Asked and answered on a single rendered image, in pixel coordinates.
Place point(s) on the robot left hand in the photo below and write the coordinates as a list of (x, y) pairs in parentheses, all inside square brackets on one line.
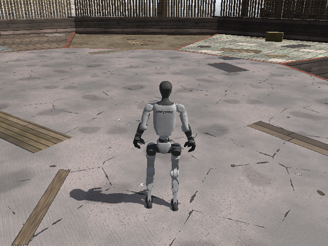
[(138, 141)]

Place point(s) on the robot left upper arm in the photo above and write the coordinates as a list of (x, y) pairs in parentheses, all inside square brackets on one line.
[(145, 116)]

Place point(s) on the robot right upper arm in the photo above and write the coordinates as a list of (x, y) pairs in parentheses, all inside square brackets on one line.
[(183, 117)]

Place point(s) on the robot head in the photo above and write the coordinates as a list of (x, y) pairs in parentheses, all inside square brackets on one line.
[(165, 90)]

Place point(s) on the robot right forearm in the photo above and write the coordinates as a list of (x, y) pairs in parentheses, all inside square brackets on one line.
[(189, 135)]

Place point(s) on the robot right hand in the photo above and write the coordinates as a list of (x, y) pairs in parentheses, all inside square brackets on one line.
[(189, 145)]

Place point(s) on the robot left forearm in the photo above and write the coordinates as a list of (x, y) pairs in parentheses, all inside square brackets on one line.
[(138, 133)]

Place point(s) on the humanoid robot torso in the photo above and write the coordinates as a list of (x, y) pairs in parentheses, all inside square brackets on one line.
[(164, 118)]

